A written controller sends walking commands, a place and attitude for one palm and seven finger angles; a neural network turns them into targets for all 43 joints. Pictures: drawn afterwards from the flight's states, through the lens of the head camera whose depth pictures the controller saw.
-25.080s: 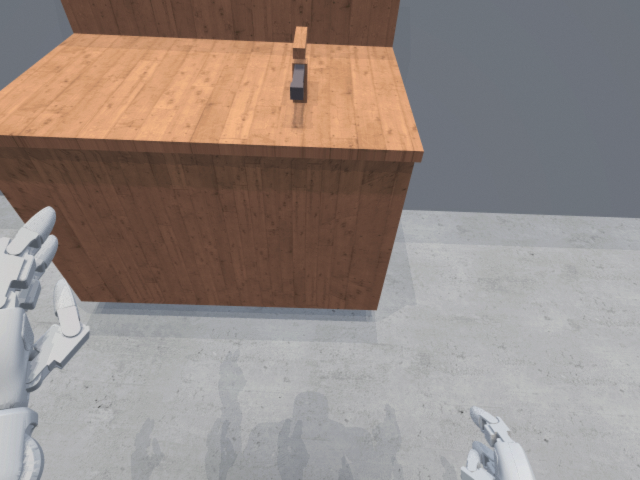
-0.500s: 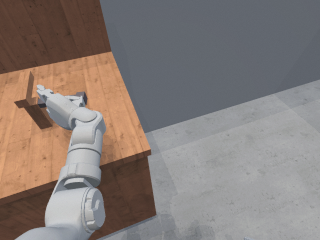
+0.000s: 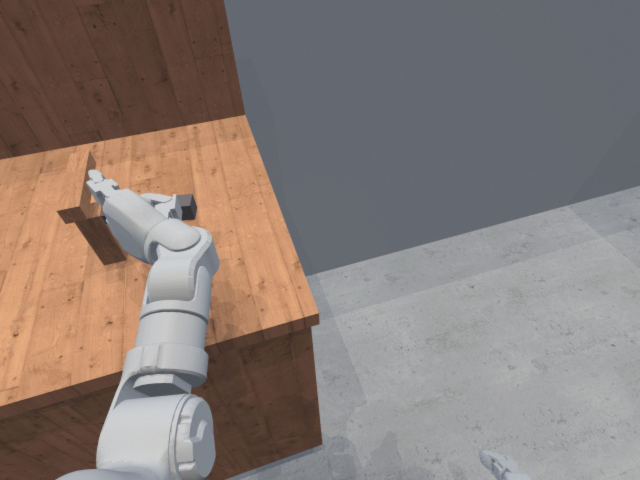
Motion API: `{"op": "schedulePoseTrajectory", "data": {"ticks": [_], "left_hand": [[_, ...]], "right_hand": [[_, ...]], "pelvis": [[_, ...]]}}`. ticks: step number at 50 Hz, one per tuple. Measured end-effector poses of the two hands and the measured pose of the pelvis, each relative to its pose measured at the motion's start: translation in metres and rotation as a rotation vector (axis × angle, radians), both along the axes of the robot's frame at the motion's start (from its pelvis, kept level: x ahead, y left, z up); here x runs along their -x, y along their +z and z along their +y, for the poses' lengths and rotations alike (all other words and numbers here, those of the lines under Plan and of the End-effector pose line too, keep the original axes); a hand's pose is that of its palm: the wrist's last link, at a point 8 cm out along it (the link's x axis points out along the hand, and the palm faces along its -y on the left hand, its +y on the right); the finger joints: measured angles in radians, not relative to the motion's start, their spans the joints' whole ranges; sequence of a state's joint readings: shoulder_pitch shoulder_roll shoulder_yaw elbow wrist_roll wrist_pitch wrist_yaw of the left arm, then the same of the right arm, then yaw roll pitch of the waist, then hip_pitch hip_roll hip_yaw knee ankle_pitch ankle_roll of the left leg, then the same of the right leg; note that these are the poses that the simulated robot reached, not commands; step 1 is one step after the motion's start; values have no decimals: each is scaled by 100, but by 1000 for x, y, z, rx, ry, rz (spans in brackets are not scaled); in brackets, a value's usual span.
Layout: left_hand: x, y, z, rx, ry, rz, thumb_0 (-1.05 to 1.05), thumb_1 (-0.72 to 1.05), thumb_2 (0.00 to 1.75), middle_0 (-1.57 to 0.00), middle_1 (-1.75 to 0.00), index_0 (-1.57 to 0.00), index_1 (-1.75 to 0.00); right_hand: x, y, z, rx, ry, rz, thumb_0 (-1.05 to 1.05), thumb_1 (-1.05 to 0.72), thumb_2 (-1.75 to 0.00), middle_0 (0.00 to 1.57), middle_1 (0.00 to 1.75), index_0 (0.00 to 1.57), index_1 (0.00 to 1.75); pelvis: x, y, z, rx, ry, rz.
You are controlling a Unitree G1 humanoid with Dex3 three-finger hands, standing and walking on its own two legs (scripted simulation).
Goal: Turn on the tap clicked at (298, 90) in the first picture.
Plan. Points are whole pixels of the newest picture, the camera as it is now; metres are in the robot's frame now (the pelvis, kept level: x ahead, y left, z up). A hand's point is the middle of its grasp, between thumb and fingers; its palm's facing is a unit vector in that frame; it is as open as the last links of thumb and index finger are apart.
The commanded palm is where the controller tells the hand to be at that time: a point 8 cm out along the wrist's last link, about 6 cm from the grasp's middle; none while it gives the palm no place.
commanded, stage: lift the hand up off the lever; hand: left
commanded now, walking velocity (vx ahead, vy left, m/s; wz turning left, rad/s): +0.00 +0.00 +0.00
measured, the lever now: (185, 207) +0.47 +0.24 +0.09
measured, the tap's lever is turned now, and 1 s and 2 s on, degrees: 78 78 78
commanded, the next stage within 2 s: draw the hand back beside the body in 0.32 s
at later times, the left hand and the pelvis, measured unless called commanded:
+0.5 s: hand (184, 196) +0.41 +0.20 +0.17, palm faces +0.73 -0.67 -0.12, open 7.8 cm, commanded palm +0.34 +0.23 +0.17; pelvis +0.00 +0.00 +0.00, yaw +0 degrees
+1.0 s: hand (132, 268) +0.29 +0.22 +0.17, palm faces +0.31 -0.92 -0.23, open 7.7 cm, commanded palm +0.25 +0.26 +0.17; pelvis -0.03 +0.01 +0.01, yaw -2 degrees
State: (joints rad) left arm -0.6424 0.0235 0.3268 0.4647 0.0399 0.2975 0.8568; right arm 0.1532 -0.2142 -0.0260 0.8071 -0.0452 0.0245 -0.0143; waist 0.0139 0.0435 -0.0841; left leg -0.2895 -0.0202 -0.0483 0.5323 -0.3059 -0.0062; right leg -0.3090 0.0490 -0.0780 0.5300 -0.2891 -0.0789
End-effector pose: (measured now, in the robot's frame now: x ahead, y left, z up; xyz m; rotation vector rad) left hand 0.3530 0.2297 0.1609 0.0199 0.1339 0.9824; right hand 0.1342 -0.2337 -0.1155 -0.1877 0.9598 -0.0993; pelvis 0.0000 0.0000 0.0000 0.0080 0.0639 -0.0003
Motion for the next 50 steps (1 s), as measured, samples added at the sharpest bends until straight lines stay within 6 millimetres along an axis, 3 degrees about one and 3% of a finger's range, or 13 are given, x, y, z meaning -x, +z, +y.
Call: {"op": "schedulePoseTrajectory", "data": {"ticks": [12, 22, 29, 33, 37, 42, 46, 50], "left_hand": [[2, 10, -8, 4, -50, 13, 2, 90, 90, -15, -15, -15, -15], [1, 8, -7, -4, -16, 23, 2, 90, 90, -15, -15, -16, -15], [0, 18, -15, -92, -408, -57, 2, 90, 90, -15, -15, -15, -15], [14, 7, -12, -28, -559, -77, 2, 90, 90, -15, -16, -16, -16], [39, -9, 14, -128, -628, -31, 2, 89, 89, -16, -17, -17, -17], [81, 3, 41, -258, -622, -65, 2, 89, 90, -17, -19, -17, -19], [99, 19, 42, -319, -639, -143, 2, 90, 90, -17, -20, -17, -20], [102, 18, 31, -323, -700, -171, 2, 90, 90, -17, -21, -17, -21]], "right_hand": [[-26, 9, 11, -8, 33, -57, 1, -91, -90, 20, 30, 20, 30], [-22, 7, 12, -18, 34, -41, 1, -91, -90, 20, 30, 20, 30], [-1, 10, -3, 23, -69, -11, 1, -91, -90, 20, 30, 20, 30], [11, 17, -13, 43, -120, -23, 1, -91, -90, 20, 30, 20, 30], [18, 25, -20, 35, -141, -80, 1, -91, -90, 20, 30, 20, 30], [20, 30, -19, 53, -92, -124, 1, -91, -90, 20, 30, 19, 30], [14, 31, -9, 53, -34, -138, 1, -91, -90, 20, 30, 19, 30], [5, 36, 7, 29, -13, -173, 1, -91, -90, 20, 30, 20, 30]], "pelvis": [[1, 2, 2, -1, 8, -18], [2, 2, 0, 0, 1, -9], [2, 5, -1, -5, -27, -53], [3, 7, -1, -2, -51, -85], [7, 9, 0, -1, -66, -111], [16, 11, 5, 5, -56, -137], [24, 12, 10, 6, -35, -147], [31, 13, 13, 6, -32, -149]]}}
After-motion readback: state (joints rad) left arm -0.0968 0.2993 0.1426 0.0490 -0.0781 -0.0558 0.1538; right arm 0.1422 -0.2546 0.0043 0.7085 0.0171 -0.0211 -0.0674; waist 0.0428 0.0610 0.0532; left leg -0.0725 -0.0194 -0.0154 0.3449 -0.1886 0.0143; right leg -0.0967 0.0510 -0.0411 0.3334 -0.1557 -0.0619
